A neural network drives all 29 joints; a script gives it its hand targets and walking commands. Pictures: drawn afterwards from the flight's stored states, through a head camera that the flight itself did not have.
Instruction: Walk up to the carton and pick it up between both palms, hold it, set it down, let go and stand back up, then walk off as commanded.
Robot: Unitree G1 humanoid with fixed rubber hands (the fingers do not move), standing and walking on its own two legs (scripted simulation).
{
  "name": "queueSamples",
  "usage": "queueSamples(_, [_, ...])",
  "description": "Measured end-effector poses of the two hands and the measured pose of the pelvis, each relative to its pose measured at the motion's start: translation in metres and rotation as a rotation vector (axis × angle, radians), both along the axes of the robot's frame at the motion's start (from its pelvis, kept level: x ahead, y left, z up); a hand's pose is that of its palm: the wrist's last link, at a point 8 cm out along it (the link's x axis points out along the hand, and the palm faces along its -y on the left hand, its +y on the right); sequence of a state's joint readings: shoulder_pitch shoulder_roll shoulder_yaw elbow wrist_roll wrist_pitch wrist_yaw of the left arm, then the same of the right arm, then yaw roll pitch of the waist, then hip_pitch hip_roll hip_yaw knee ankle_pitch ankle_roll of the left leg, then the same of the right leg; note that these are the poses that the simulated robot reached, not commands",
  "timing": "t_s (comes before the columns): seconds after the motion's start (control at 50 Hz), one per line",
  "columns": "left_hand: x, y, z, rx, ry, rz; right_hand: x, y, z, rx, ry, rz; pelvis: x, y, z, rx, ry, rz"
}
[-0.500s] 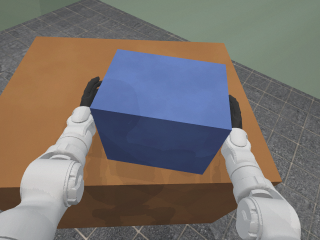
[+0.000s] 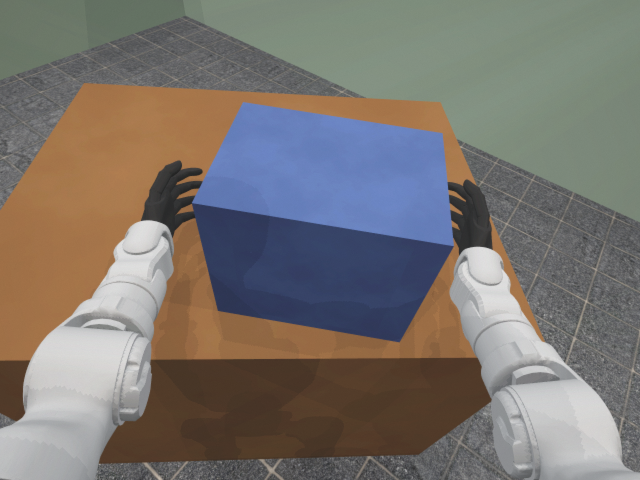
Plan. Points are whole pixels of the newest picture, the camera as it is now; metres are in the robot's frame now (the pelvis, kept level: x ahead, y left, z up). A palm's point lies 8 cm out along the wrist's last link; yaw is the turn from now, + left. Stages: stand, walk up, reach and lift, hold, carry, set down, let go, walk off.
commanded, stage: set down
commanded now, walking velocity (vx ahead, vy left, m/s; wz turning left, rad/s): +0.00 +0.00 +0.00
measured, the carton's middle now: (324, 226) +0.46 +0.00 +0.05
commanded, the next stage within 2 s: none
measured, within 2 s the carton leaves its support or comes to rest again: neither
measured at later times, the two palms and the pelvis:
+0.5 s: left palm (126, 271) +0.35 +0.24 +0.07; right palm (487, 299) +0.33 -0.20 +0.08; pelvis -0.02 +0.00 +0.00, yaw +0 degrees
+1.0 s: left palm (97, 330) +0.28 +0.25 +0.07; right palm (495, 353) +0.26 -0.19 +0.07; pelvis -0.01 +0.00 +0.00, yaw +0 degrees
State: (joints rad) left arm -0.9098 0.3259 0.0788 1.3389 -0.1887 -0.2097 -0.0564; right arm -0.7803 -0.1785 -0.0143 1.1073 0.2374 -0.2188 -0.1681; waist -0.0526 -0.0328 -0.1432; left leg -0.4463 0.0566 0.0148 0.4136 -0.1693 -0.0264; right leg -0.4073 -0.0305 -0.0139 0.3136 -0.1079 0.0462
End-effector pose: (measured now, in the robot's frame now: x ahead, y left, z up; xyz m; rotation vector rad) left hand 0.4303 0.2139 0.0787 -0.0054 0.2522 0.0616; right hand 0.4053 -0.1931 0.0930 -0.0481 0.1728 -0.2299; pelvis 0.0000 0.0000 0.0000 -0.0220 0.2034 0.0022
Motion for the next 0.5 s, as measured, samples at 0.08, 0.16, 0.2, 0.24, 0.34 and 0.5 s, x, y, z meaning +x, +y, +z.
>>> queueSamples(0.08, [-0.016, 0.002, -0.001, 0.006, 0.011, -0.003, -0.017, -0.005, -0.006, 0.02, 0.028, -0.021, -0.005, 0.0, 0.0, 0.0, -0.03, 0.001])
queueSamples(0.16, [-0.029, 0.004, 0.003, -0.005, -0.011, -0.001, -0.036, -0.009, -0.015, 0.03, 0.071, -0.036, -0.01, 0.0, 0.001, 0.001, -0.063, 0.001])
queueSamples(0.2, [-0.035, 0.006, 0.005, -0.015, -0.016, 0.002, -0.045, -0.01, -0.019, 0.033, 0.086, -0.039, -0.012, 0.0, 0.001, 0.001, -0.08, 0.002])
queueSamples(0.24, [-0.04, 0.008, 0.006, -0.022, -0.016, 0.007, -0.053, -0.011, -0.022, 0.035, 0.098, -0.039, -0.014, 0.0, 0.001, 0.001, -0.093, 0.002])
queueSamples(0.34, [-0.052, 0.015, 0.004, -0.037, -0.017, 0.016, -0.064, -0.009, -0.021, 0.037, 0.092, -0.03, -0.018, 0.0, 0.001, 0.001, -0.119, 0.002])
queueSamples(0.5, [-0.077, 0.023, -0.006, -0.04, -0.013, 0.005, -0.076, -0.004, -0.015, 0.038, 0.067, -0.008, -0.019, 0.0, 0.002, 0.001, -0.168, 0.004])
